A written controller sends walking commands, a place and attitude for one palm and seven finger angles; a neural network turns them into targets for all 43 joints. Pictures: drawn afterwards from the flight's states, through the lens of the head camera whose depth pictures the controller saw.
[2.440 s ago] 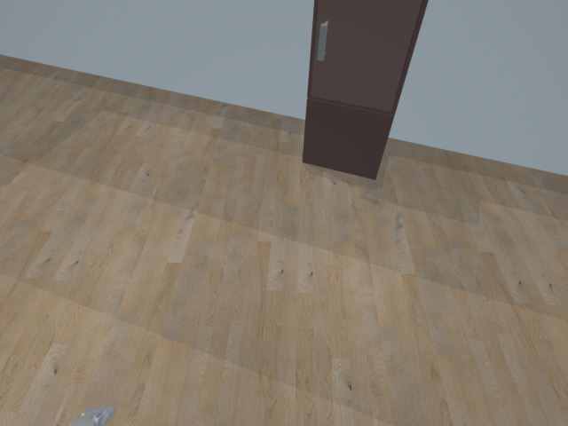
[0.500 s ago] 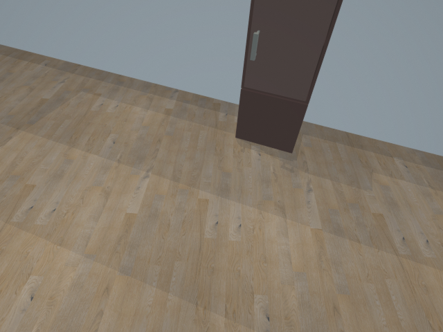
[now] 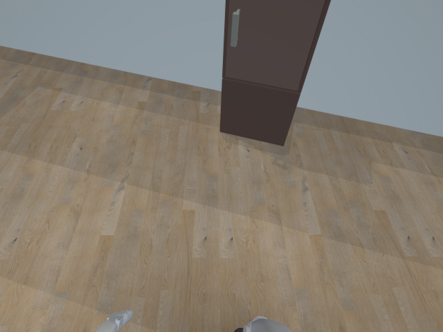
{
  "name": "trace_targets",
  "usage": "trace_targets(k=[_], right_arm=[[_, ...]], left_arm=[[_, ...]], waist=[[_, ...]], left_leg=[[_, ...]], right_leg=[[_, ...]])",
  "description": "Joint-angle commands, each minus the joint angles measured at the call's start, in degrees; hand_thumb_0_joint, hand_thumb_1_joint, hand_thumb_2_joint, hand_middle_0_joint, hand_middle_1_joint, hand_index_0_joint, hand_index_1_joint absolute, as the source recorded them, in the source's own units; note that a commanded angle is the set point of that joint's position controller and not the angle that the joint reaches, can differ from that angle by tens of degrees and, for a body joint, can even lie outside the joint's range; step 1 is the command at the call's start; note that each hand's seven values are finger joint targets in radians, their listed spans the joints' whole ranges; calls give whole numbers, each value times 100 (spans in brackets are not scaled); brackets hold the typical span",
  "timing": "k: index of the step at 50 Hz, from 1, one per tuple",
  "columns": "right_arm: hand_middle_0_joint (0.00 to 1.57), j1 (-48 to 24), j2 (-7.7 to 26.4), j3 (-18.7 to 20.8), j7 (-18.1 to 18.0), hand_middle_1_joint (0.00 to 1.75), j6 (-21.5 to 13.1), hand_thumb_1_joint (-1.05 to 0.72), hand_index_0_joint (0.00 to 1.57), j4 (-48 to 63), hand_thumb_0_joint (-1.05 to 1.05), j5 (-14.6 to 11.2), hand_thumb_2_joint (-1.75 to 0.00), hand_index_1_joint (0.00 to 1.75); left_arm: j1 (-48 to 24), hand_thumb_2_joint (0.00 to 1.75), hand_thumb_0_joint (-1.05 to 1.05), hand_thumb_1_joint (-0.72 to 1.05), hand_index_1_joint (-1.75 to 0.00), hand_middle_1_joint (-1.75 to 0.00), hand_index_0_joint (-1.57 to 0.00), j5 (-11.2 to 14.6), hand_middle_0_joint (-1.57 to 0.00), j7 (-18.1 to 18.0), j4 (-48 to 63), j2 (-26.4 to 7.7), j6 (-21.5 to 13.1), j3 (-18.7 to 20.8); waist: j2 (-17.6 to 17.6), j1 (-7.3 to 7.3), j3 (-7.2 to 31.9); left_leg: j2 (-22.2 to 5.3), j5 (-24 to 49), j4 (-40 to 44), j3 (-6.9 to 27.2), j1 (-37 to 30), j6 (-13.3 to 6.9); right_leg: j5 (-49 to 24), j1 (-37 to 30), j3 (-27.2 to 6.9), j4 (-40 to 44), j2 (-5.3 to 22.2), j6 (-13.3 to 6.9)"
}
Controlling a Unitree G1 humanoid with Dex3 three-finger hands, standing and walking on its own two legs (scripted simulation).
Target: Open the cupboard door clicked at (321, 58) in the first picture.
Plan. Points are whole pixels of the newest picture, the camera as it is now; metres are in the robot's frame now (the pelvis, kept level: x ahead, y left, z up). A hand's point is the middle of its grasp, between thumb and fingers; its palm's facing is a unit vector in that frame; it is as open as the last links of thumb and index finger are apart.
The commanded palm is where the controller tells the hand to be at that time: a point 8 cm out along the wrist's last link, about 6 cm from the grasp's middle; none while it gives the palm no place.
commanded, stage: walk to a spot facing it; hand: left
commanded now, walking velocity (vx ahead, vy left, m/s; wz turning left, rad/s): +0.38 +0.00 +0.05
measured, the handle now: (236, 27) +1.25 -0.03 -0.05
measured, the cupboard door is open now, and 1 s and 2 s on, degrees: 0 0 0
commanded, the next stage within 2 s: turn to face it in 0.68 s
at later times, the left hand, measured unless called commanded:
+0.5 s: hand (102, 321) +0.16 +0.25 -0.16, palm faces +0.08 -0.99 -0.13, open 7.4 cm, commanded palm none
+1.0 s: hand (160, 166) +0.55 +0.19 -0.14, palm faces -0.21 -0.95 -0.25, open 7.4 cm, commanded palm none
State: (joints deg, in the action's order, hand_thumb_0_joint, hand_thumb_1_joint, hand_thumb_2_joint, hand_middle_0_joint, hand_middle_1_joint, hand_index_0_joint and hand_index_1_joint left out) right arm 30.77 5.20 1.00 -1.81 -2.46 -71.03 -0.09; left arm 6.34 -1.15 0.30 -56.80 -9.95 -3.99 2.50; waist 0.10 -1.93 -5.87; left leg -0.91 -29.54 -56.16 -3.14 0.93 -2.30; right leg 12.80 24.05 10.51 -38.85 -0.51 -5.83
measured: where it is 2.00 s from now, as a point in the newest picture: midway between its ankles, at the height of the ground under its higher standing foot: (230, 231)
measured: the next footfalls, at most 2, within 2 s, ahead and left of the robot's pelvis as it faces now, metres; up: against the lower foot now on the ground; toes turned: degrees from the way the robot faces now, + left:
left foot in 0.38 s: +0.30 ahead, +0.17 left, +0.00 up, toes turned +12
right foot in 0.90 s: +0.51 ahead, -0.07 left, +0.00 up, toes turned -20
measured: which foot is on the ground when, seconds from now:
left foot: up 0.00-0.36, down 0.38-0.90, up 0.92-1.00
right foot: down 0.00-0.40, up 0.42-0.88, down 0.90-1.00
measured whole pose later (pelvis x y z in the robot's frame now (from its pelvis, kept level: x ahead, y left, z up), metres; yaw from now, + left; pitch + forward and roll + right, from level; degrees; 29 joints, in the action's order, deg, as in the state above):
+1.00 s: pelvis +0.40 +0.03 +0.01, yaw -13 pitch -2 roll +1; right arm 18.4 8.9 2.7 -1.5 0.6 -63.1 0.4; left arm 6.3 -0.5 -0.4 -55.4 -9.9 -2.0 3.3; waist 2.6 -1.8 -7.4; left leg -6.7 -29.5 -71.3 -6.8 18.2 2.9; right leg 12.9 23.3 8.5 -37.9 0.5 -5.1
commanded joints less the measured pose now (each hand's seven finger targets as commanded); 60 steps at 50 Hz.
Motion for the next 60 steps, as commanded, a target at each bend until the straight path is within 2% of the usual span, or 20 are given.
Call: trace_targets(k=[1,4,6,9,15,18,19,20,21,24,28,39,41,43,44,45,46,47,52,60], right_arm=[[20,-538,590,191,74,30,-167,-90,20,815,0,51,-90,30],[20,-323,283,166,124,30,70,-90,20,782,0,146,-90,30],[20,-354,277,185,157,30,163,-90,20,866,0,152,-90,30],[20,-828,316,196,259,30,152,-90,20,1148,0,139,-90,30],[20,-2007,528,204,361,30,-70,-90,20,1549,0,137,-90,30],[20,-1146,901,308,288,30,-169,-90,20,1279,0,165,-90,30],[20,-300,1449,435,221,30,-220,-90,20,1065,0,231,-90,30],[20,329,2018,565,168,30,-213,-90,20,909,0,229,-90,30],[20,235,1887,493,124,30,-149,-90,20,889,0,194,-90,30],[20,-767,1155,286,68,30,-249,-90,20,1093,0,185,-90,30],[20,-855,790,245,7,30,-339,-90,20,1049,0,152,-90,30],[20,-652,1105,304,-15,30,-185,-90,20,935,0,173,-90,30],[20,-716,1261,347,-16,30,-143,-90,20,964,0,146,-90,30],[20,-917,1371,360,18,30,-100,-90,20,1055,0,95,-90,30],[20,-835,1162,323,66,30,-70,-90,20,1112,0,37,-90,30],[20,-582,748,265,43,30,-64,-90,20,1267,0,-7,-90,30],[20,-817,911,265,-29,30,29,-90,20,1352,0,-42,-90,30],[20,-1020,744,276,-15,30,98,-90,20,1348,0,-16,-90,30],[20,-785,768,245,70,30,301,-90,20,1140,0,168,-90,30],[20,-1562,725,252,182,30,223,-90,20,1487,0,167,-90,30]], left_arm=[[1376,90,0,90,-30,-30,-20,48,-20,-137,-264,-862,54,228],[903,90,0,90,-30,-30,-20,-24,-20,-166,-212,-440,-40,68],[955,90,0,90,-30,-30,-20,-27,-20,-130,-243,-434,-51,53],[1007,90,0,90,-30,-30,-20,-28,-20,-96,-276,-556,-87,87],[1646,90,0,90,-30,-30,-20,-46,-20,-71,-442,-765,-75,150],[1665,90,0,90,-30,-30,-20,-13,-20,-71,-482,-730,-23,167],[1797,90,0,90,-30,-30,-20,24,-20,-43,-406,-490,-21,140],[1759,90,0,90,-30,-30,-20,64,-20,-1,-240,-239,-39,70],[1412,90,0,90,-30,-30,-20,1,-20,-42,-155,-486,-29,112],[1077,90,0,90,-30,-30,-20,-31,-20,38,-297,-291,47,155],[1469,90,0,90,-30,-30,-20,-65,-20,24,-400,18,298,164],[61,90,0,90,-30,-30,-20,-37,-20,146,337,-62,406,180],[447,90,0,90,-30,-30,-20,-53,-20,113,267,-173,352,185],[1447,90,0,90,-30,-30,-20,-91,-20,68,-3,-462,271,250],[1960,90,0,90,-30,-30,-20,-120,-20,16,-135,-993,177,366],[2281,90,0,90,-30,-30,-20,-30,-20,-46,-187,-1550,125,480],[2135,90,0,90,-30,-30,-20,109,-20,-119,-99,-1608,173,458],[1604,90,0,90,-30,-30,-20,97,-20,-162,-3,-1356,221,397],[433,90,0,90,-30,-30,-20,16,-20,-176,277,-809,190,222],[908,90,0,90,-30,-30,-20,-43,-20,-76,74,-869,185,272]], waist=[[-72,503,146],[58,-39,-188],[-372,-140,-201],[-627,-127,-174],[-559,323,-33],[131,-116,423],[1222,-432,1002],[2391,-542,1342],[1562,-563,1199],[387,-122,275],[463,228,345],[777,40,-166],[712,216,173],[467,719,746],[-388,948,1251],[-1654,837,1989],[-1168,811,2162],[-650,616,1391],[-522,-36,841],[-628,276,516]], left_leg=[[-575,883,-2698,556,3227,-86],[-800,1095,-1838,444,2605,71],[-836,1358,-1174,215,2535,219],[-898,1858,33,-12,2517,359],[-637,1755,1769,-399,2426,302],[-377,1862,2671,-584,703,224],[-1271,1706,3139,668,-592,-97],[-2644,2088,3870,2484,-1355,-649],[-2777,1639,4111,2586,-1031,-845],[-2262,2595,4228,1125,227,-427],[-1841,3704,4275,-212,520,-176],[-1889,5141,3790,-1232,-150,-321],[-1944,5954,3046,-1310,-147,-263],[-1685,5754,1579,-1489,302,-5],[-1303,3847,6,-1559,1402,285],[-273,-595,-2008,-1077,2805,593],[-419,-726,-2340,-38,2657,510],[-599,-301,-2415,83,2874,520],[-781,951,-1368,99,2373,557],[-612,729,917,-174,2239,545]], right_leg=[[1238,-1469,-3367,2700,2378,-851],[771,-10,-1948,2896,1862,-445],[565,266,-1355,3004,1563,-309],[466,119,-984,3057,1364,-296],[-324,-1243,-1129,2490,1534,-271],[-1072,-1041,-735,1031,1195,-30],[-570,-246,-326,-550,695,275],[2009,999,-142,-2398,52,511],[2030,1222,-768,-3214,253,403],[695,1317,-1037,-3529,779,468],[102,1012,-973,-3192,729,570],[-176,956,-249,-331,492,548],[-176,130,-115,-20,241,402],[-860,-1365,31,638,44,324],[-2645,-2672,-844,782,915,32],[-5546,-3685,-3268,962,2536,-818],[-5402,-3210,-3173,1408,2663,-1138],[-4520,-2565,-2757,1609,2410,-1001],[-1091,-606,-1663,2364,1493,-342],[1330,-692,-2208,2939,1396,-522]])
